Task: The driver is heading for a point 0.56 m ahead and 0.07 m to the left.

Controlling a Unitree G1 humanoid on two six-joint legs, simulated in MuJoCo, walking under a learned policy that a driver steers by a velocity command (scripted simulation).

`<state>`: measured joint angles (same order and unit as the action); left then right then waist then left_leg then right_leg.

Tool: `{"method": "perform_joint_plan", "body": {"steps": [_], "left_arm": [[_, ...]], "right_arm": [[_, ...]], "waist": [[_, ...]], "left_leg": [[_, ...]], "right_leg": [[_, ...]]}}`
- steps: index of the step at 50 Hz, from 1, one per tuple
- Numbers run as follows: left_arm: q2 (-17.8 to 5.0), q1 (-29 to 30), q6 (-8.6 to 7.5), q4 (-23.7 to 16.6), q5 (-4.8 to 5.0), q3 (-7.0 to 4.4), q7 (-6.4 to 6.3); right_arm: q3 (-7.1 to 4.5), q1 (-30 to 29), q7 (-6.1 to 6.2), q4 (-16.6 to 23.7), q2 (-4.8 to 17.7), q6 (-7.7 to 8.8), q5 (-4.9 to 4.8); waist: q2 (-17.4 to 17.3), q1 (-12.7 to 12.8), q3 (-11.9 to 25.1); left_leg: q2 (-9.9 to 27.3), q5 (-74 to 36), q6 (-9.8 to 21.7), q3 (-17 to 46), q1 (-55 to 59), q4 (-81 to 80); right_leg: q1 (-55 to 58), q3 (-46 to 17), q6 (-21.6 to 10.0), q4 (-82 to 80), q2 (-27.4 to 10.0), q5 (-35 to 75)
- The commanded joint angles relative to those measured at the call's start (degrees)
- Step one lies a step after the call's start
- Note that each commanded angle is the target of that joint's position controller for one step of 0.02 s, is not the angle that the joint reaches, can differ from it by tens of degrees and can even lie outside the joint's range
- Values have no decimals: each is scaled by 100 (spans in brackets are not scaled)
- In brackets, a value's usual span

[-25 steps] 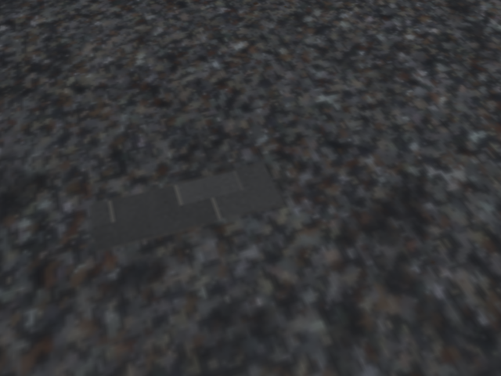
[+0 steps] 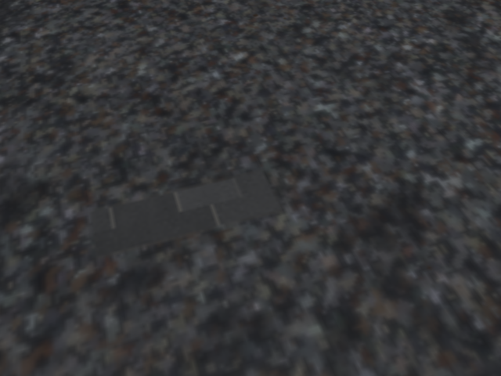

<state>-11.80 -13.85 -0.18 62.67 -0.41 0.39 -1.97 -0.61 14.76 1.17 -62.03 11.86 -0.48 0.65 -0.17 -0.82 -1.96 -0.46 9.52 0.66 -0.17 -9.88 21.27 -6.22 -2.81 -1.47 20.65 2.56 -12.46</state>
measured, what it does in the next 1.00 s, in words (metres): walks ahead: right foot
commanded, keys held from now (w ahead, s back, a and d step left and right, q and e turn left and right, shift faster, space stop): no key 0.04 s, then w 0.82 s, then w+q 0.02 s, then no key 0.12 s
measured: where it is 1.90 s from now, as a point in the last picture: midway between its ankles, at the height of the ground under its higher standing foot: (257, 370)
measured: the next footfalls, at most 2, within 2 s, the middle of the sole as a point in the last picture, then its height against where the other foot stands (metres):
right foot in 0.76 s outside the picture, level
left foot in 1.24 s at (219, 343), level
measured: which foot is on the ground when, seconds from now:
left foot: down 0.00-0.78, up 0.80-1.00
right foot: down 0.00-0.32, up 0.34-0.74, down 0.76-1.00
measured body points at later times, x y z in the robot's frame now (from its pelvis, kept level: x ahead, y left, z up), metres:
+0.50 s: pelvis +0.11 +0.04 +0.00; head +0.12 +0.06 +0.45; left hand +0.18 +0.29 -0.15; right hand +0.03 -0.19 -0.14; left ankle +0.04 +0.11 -0.75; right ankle +0.11 -0.09 -0.67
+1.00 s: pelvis +0.38 +0.01 +0.00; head +0.41 +0.00 +0.45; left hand +0.37 +0.26 -0.15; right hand +0.45 -0.24 -0.15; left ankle +0.40 +0.15 -0.67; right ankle +0.39 -0.04 -0.75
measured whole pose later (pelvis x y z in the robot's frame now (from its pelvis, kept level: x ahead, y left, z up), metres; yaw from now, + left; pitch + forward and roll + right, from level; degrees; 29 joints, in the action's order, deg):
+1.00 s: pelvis +0.38 +0.01 +0.00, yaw +1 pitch -1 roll -1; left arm -11.5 -18.9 -5.8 60.9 -1.0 -2.1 0.0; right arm -2.4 12.2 -0.4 -55.9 12.1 3.1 1.9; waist -1.4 0.1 -3.7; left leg 3.4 15.5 3.5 0.8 -31.1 62.8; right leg -8.0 6.7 -6.9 18.6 5.3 -10.3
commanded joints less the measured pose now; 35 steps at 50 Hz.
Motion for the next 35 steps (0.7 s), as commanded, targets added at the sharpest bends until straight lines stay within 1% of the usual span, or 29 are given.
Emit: {"method": "perform_joint_plan", "body": {"steps": [1, 2, 3, 5, 6, 7, 8, 9, 10, 11, 12, 13, 14, 15, 16, 17, 18, 19, 20, 21, 22, 23, 25, 27, 29, 31, 33, 34, 35], "left_arm": [[-526, -202, -41, -50, 1, -65, -19], [-510, -230, -42, -24, 1, -58, -20], [-503, -314, -36, 13, -5, -56, -20], [-702, -399, 18, -1, -14, -144, -14], [-733, -455, 49, -28, -34, -173, 4], [-736, -568, 61, -32, -40, -194, 14], [-738, -747, 53, -5, -39, -218, 14], [-822, -925, 33, 46, -44, -270, 10], [-891, -941, 8, 59, -54, -323, 12], [-894, -869, -25, 23, -60, -346, 26], [-909, -731, -62, -26, -65, -368, 42], [-902, -531, -88, -89, -46, -384, 55], [-858, -254, -104, -175, -5, -390, 68], [-783, -60, -126, -263, -6, -392, 75], [-497, 115, -189, -406, -31, -325, 99], [-74, 200, -261, -633, -18, -216, 161], [-577, 317, -284, -711, -210, -318, 200], [-536, 337, -320, -690, -217, -323, 271], [-393, 213, -364, -604, -167, -293, 332], [-367, 153, -391, -564, -155, -300, 376], [-400, 149, -381, -548, -180, -315, 406], [-391, 160, -352, -546, -188, -320, 420], [-341, 396, -294, -657, -179, -317, 419], [-271, 907, -255, -879, -161, -282, 410], [-196, 1473, -243, -1127, -129, -225, 412], [-125, 1874, -243, -1304, -81, -163, 413], [-187, 1972, -245, -1412, -54, -155, 391], [-259, 1858, -252, -1423, -51, -176, 361], [-358, 1585, -268, -1377, -51, -218, 319]], "right_arm": [[-57, 178, 26, 48, 513, 44, -1], [-49, 194, 29, 20, 499, 45, -2], [-42, 250, 28, -14, 484, 40, 3], [-95, 260, 17, 21, 582, 1, 26], [-107, 200, -6, 75, 588, -20, 53], [-95, 107, -31, 148, 499, -21, 73], [-68, -13, -57, 231, 354, 7, 93], [-38, -116, -87, 315, 202, 60, 129], [-34, -163, -109, 381, 185, 124, 169], [-69, -174, -131, 436, 302, 189, 155], [-93, -107, -159, 468, 354, 247, 130], [-99, 86, -183, 446, 314, 297, 102], [-100, 520, -186, 311, 216, 339, 62], [-130, 1107, -155, 90, 213, 371, 33], [-207, 1694, -83, -54, 502, 423, 85], [-369, 2361, -67, -186, 1140, 432, 54], [-363, 2209, -63, -233, 1051, 380, 54], [-292, 1645, -91, -24, 788, 413, 73], [-261, 1291, -111, 114, 672, 477, 69], [-233, 1127, -104, 190, 597, 535, 48], [-195, 1136, -89, 176, 493, 587, 35], [-166, 1287, -83, 111, 418, 619, 34], [-124, 1651, -71, -32, 360, 647, 17], [-86, 1833, -59, -87, 336, 651, 22], [-52, 1848, -42, -87, 323, 648, 34], [-42, 1896, -20, -104, 373, 651, 40], [-54, 1895, -7, -135, 474, 660, 46], [-61, 1817, -4, -135, 522, 669, 44], [-75, 1711, 1, -125, 586, 682, 37]], "waist": [[30, 11, -163], [30, 12, -166], [47, 20, -46], [180, 49, -175], [216, 88, -418], [322, 156, -652], [511, 240, -751], [807, 296, -720], [941, 298, -711], [835, 241, -647], [762, 134, -600], [733, -30, -591], [678, -284, -589], [478, -521, -614], [-368, -720, -571], [-1711, -822, -312], [-1067, -576, -666], [-483, -272, -915], [-304, -94, -873], [-264, 14, -744], [-292, 45, -631], [-334, 38, -507], [-429, -1, -394], [-457, -85, -437], [-493, -163, -565], [-583, -241, -636], [-661, -204, -629], [-668, -99, -561], [-671, 63, -394]], "left_leg": [[519, -35, 129, 556, 100, -329], [520, -37, 131, 557, 93, -325], [456, 406, 142, 522, 121, -312], [185, 1915, 270, 359, -197, 37], [120, 2523, 342, 365, -563, 178], [61, 2689, 368, 340, -926, 388], [-32, 2418, 343, 202, -1265, 757], [-139, 1755, 286, -116, -1498, 1283], [-31, 1276, 280, -241, -1548, 1684], [81, 1271, 307, -186, -1533, 1833], [120, 1400, 345, -170, -1392, 1728], [98, 1408, 396, -231, -973, 1338], [-35, 1192, 452, -364, -118, 766], [-152, 1086, 463, -319, 812, 259], [613, 1772, 546, 843, 1605, -498], [1896, 3425, 962, 3201, 2113, -1565], [2277, 3740, 1222, 3722, 1534, -1647], [2088, 3371, 1199, 3311, 1106, -1614], [1814, 2654, 1087, 2743, 948, -1638], [1591, 1899, 983, 2243, 957, -1669], [1406, 1152, 907, 1808, 1033, -1646], [1266, 378, 872, 1465, 1164, -1555], [1169, -1104, 867, 1025, 1387, -1334], [1100, -1961, 891, 758, 1336, -1272], [1000, -2400, 879, 551, 1148, -1284], [961, -2715, 861, 407, 1021, -1305], [1063, -3250, 858, 343, 1079, -1249], [1122, -3855, 835, 285, 1159, -1073], [1163, -4687, 792, 216, 1270, -716]], "right_leg": [[-514, -579, -190, -483, -643, 183], [-517, -572, -188, -474, -640, 196], [-497, -565, -208, -514, -592, -301], [-738, -635, -396, -438, -468, -2010], [-923, -793, -523, -493, -513, -2787], [-964, -1074, -656, -603, -664, -3220], [-781, -1479, -801, -808, -920, -3409], [-498, -1986, -982, -1115, -1305, -3454], [-460, -2323, -1153, -1310, -1652, -3262], [-486, -2365, -1207, -1363, -1753, -3011], [-535, -2208, -1180, -1292, -1708, -2791], [-781, -1908, -1096, -1153, -1558, -2648], [-1329, -1510, -956, -906, -1288, -2561], [-1961, -1166, -814, -390, -973, -2441], [-2723, -539, -599, 885, -497, -1987], [-3652, 449, -378, 2577, 186, -1702], [-3891, 250, -440, 3523, -123, -1678], [-3876, 92, -477, 3906, -386, -1136], [-3718, 67, -443, 3972, -528, -681], [-3558, 116, -386, 3912, -623, -333], [-3485, 212, -313, 3860, -655, -100], [-3476, 334, -263, 3887, -621, 43], [-3659, 528, -172, 3855, -580, 176], [-3750, 705, -84, 3548, -526, 297], [-3593, 871, -48, 2852, -440, 496], [-3184, 1029, -99, 2086, -313, 711], [-2719, 1124, -257, 1584, -201, 755], [-2415, 1134, -373, 1423, -125, 737], [-2012, 1144, -497, 1338, 1, 649]]}}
